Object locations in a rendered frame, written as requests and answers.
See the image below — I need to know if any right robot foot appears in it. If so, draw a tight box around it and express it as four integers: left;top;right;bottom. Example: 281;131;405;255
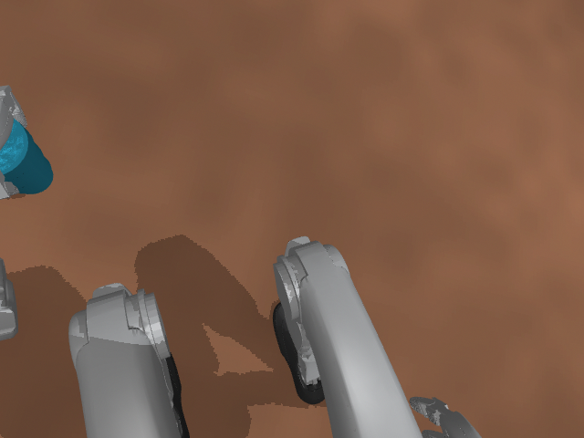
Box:
273;302;325;404

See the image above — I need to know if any left robot arm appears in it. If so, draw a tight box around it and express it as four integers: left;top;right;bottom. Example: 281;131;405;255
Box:
0;258;18;340

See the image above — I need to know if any right robot hand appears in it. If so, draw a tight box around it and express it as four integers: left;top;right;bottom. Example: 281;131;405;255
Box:
410;397;482;438

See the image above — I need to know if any cup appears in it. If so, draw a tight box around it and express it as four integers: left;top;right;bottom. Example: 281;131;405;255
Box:
0;119;53;194

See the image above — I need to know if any left robot foot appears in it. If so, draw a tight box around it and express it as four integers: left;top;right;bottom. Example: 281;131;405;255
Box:
166;352;190;438

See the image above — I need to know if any left robot hand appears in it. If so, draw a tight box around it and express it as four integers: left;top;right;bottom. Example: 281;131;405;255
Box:
0;85;27;200

